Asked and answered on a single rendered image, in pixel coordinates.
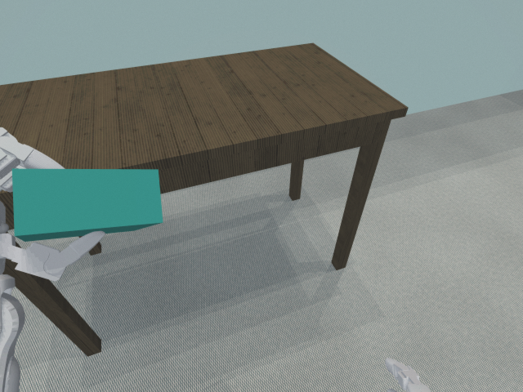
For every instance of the right robot hand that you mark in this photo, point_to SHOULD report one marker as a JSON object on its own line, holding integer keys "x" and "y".
{"x": 407, "y": 378}

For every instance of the table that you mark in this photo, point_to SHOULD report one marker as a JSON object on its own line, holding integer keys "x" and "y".
{"x": 199, "y": 121}

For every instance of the sponge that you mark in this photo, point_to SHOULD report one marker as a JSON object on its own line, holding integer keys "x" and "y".
{"x": 63, "y": 203}

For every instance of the left robot hand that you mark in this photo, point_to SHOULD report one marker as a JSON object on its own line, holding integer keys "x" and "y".
{"x": 38, "y": 259}

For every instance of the robot left forearm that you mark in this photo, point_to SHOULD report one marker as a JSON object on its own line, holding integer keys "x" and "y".
{"x": 12, "y": 320}

